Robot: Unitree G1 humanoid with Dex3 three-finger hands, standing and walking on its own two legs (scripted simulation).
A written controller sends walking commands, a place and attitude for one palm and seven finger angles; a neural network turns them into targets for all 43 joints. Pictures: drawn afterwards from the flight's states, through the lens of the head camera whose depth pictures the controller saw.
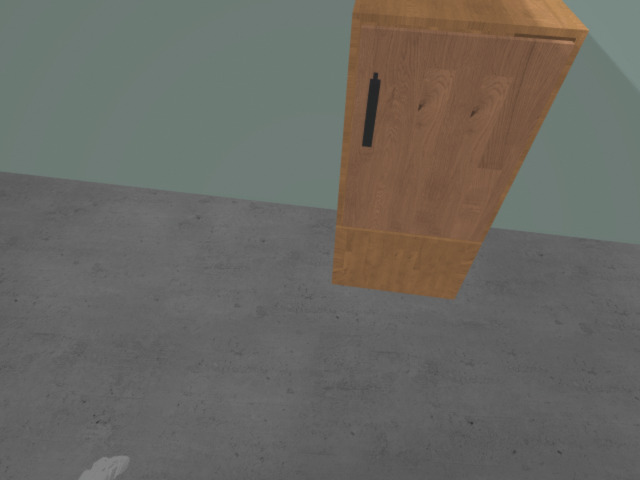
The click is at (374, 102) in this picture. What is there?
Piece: cupboard door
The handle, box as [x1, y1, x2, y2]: [362, 72, 380, 146]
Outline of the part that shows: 374,72 373,78 370,79 362,142 362,145 365,146 371,145 380,81 377,78 377,73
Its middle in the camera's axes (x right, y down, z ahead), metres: +0.12 -0.30 +0.91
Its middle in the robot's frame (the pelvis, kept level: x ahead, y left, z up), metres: +0.89 -0.07 +0.01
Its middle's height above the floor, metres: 0.78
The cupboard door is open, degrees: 0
